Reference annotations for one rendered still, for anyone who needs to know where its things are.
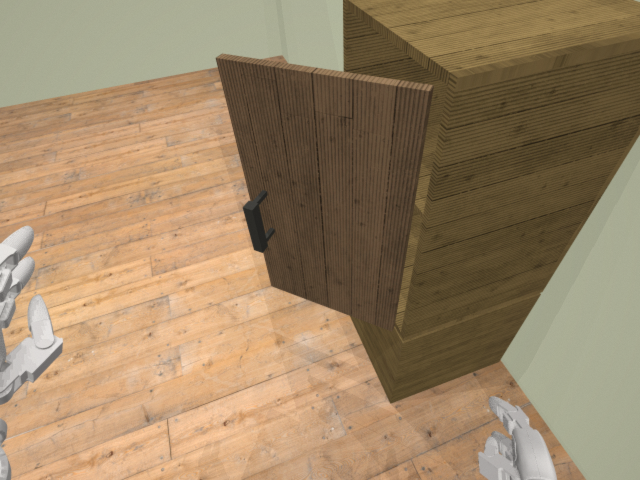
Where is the right robot hand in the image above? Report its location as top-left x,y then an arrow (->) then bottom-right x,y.
478,396 -> 557,480

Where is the handle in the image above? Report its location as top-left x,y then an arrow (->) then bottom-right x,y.
243,190 -> 275,253

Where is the cupboard door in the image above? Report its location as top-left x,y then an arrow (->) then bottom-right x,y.
216,54 -> 434,331

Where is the left robot hand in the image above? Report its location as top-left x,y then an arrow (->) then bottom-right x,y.
0,226 -> 63,405

